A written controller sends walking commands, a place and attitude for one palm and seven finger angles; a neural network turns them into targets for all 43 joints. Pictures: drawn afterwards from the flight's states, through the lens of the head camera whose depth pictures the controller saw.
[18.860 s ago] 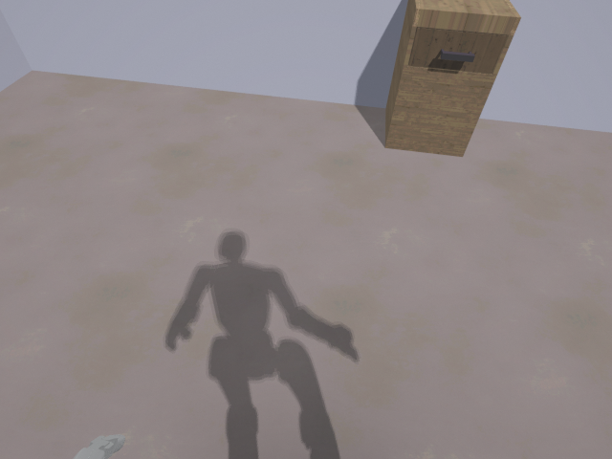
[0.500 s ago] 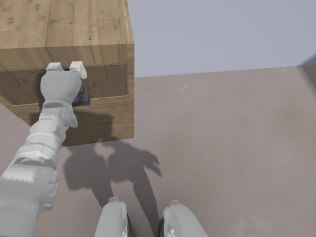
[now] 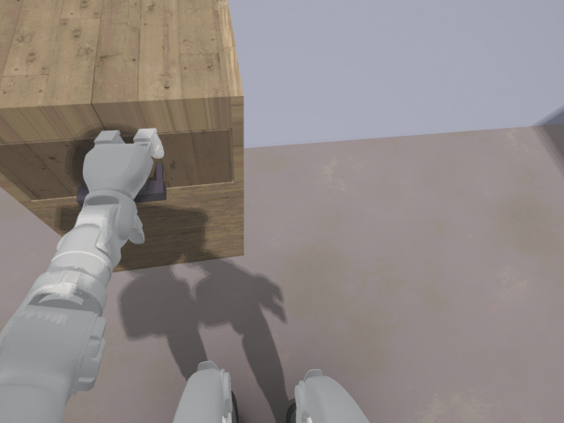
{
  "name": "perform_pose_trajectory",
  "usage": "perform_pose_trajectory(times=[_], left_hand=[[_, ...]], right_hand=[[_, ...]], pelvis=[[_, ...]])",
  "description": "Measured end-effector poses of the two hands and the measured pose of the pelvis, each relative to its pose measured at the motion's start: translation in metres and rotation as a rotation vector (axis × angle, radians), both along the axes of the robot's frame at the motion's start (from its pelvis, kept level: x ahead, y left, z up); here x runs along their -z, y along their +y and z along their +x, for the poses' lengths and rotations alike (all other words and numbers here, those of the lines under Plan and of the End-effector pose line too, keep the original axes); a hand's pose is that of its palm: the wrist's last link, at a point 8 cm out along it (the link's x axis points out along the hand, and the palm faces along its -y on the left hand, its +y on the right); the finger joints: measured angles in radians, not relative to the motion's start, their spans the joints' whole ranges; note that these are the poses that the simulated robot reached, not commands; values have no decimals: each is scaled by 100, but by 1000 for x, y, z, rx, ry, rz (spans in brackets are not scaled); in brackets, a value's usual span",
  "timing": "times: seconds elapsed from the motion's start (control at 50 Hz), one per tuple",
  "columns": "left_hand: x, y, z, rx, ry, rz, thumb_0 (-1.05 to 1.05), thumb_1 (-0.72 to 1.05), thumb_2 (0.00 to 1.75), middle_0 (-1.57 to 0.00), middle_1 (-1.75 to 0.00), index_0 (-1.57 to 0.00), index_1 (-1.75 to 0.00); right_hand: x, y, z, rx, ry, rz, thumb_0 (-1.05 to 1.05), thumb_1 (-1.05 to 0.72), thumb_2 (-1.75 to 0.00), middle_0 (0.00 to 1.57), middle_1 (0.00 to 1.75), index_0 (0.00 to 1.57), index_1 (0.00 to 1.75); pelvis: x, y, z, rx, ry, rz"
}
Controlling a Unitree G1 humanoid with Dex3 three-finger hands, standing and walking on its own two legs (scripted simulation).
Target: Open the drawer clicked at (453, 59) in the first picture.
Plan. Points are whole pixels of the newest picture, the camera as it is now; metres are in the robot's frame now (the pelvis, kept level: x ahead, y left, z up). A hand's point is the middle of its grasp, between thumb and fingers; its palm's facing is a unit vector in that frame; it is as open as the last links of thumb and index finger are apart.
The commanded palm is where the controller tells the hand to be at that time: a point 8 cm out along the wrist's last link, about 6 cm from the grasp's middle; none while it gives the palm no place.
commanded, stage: move the hooked fingers above the handle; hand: left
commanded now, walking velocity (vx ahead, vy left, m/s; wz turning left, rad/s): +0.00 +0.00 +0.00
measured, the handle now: (123, 182) +0.52 +0.25 -0.11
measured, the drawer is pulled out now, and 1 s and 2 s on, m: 0.00 0.00 0.00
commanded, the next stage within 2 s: lower the fingers behind the handle in 0.50 s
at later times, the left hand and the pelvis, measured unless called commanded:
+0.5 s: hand (138, 177) +0.49 +0.20 -0.03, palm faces -0.04 -0.12 -0.99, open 13.8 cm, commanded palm +0.46 +0.22 +0.01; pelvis +0.00 +0.01 +0.00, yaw +0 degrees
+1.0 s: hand (118, 198) +0.47 +0.24 -0.07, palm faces -0.04 -0.09 -1.00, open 13.8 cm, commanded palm +0.46 +0.23 -0.02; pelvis -0.02 +0.00 -0.03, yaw -1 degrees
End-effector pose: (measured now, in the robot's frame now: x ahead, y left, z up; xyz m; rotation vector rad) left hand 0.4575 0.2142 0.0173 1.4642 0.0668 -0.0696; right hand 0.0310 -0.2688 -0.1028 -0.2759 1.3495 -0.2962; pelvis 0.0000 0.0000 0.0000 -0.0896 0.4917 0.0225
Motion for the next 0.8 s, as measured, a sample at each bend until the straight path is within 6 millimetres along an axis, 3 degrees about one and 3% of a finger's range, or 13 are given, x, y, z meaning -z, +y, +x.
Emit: perform_pose_trajectory(times=[0.08, 0.18, 0.26, 0.32, 0.46, 0.54, 0.6, 0.68, 0.74, 0.8], left_hand=[[14, 9, 1, -52, -63, 20, 0, -49, 30, -32, -120, -32, -120], [21, 48, -13, -177, -58, 110, 0, -49, 30, -32, -120, -32, -120], [14, 71, -26, -241, 8, 125, 0, -49, 30, -32, -120, -32, -120], [4, 62, -26, -189, 48, 92, 0, -49, 30, -32, -120, -32, -120], [-11, 1, 2, 22, -10, 0, 0, -49, 30, -32, -120, -32, -120], [-6, -8, 8, -5, -101, -8, 0, -49, 30, -36, -124, -32, -120], [5, 4, 0, -74, -97, 62, 0, -49, 30, -37, -125, -32, -120], [20, 36, -22, -192, -11, 130, 1, -49, 30, -35, -123, -32, -120], [21, 58, -36, -236, 52, 125, 0, -49, 30, -34, -122, -32, -120], [17, 64, -40, -192, 74, 109, 0, -49, 30, -33, -121, -32, -120]], right_hand=[[8, -3, -3, 5, 13, -5, 1, -91, -90, 21, 30, 20, 30], [19, 5, -9, 1, 61, 36, 1, -91, -90, 20, 30, 20, 30], [17, 14, -10, -9, 86, 64, 1, -91, -90, 21, 30, 20, 30], [10, 19, -7, -23, 85, 63, 1, -91, -90, 21, 30, 20, 30], [-3, 14, 3, -17, 9, 4, 1, -90, -90, 21, 30, 20, 30], [1, 9, -2, -1, -6, -5, 1, -90, -90, 21, 30, 20, 30], [9, 11, -9, 9, 12, 21, 0, -91, -90, 21, 30, 20, 30], [16, 17, -18, 15, 42, 64, 1, -91, -90, 21, 30, 20, 30], [16, 19, -23, 7, 61, 75, 1, -91, -90, 21, 30, 20, 30], [14, 17, -26, -11, 69, 57, 1, -91, -90, 21, 30, 20, 30]], pelvis=[[8, 2, -4, 22, 21, 3], [10, 3, -7, 27, 25, 8], [3, 4, -5, 8, 12, 7], [-4, 5, -3, -14, -6, 3], [-4, 8, 0, -20, -7, -5], [3, 10, -4, 5, 9, -5], [7, 10, -8, 24, 7, 3], [5, 8, -13, 30, -1, 12], [2, 5, -15, 21, -4, 14], [3, 2, -15, 2, -6, 8]])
